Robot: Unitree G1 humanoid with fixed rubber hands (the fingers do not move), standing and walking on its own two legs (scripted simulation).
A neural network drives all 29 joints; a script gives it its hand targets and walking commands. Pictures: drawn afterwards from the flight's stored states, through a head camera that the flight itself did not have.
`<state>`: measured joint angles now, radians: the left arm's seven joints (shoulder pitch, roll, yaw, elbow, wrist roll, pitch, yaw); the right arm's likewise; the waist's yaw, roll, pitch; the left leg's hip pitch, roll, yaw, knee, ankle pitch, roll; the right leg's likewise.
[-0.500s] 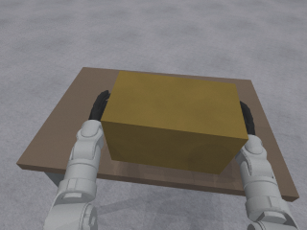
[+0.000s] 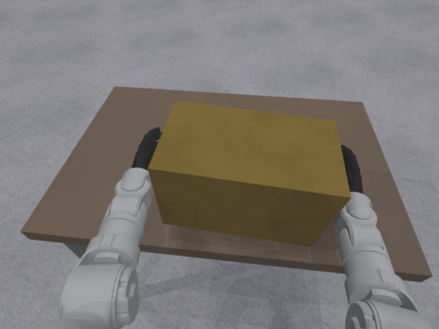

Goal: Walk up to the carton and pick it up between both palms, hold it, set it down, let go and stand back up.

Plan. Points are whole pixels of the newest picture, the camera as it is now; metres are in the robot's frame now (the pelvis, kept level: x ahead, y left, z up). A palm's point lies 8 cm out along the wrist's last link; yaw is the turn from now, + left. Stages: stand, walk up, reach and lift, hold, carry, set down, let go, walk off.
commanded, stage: set down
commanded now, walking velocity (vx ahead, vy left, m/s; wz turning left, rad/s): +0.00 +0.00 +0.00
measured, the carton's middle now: (244, 175) +0.39 -0.03 +0.07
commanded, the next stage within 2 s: none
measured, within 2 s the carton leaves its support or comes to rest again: rests again in 1.04 s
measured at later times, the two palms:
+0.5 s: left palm (150, 172) +0.41 +0.16 +0.05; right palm (344, 192) +0.36 -0.23 +0.04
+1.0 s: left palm (152, 182) +0.40 +0.16 +0.03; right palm (345, 203) +0.35 -0.23 +0.03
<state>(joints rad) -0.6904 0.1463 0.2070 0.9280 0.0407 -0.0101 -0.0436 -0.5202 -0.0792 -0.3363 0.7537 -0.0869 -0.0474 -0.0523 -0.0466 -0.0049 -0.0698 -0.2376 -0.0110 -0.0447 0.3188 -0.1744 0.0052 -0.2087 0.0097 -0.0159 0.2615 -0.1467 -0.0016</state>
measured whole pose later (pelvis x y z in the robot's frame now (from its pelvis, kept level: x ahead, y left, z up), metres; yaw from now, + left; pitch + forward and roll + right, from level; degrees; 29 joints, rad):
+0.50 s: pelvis +0.01 +0.00 +0.00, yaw +1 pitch +10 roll -1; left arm -0.68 0.17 0.12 1.08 -0.08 -0.19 -0.02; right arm -0.49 -0.10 -0.27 0.76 -0.03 -0.10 -0.07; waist -0.07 0.04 -0.12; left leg -0.35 -0.01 -0.05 0.37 -0.21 0.01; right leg -0.31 0.01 -0.03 0.31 -0.18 0.00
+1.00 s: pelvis -0.01 +0.00 -0.01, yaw +0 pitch +13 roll -1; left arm -0.77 0.18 0.15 1.30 -0.06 -0.34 -0.03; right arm -0.55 -0.09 -0.34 0.88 -0.12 -0.19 -0.06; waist -0.08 0.03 -0.14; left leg -0.44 -0.01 -0.04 0.38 -0.17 0.01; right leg -0.42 0.00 -0.02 0.34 -0.16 0.00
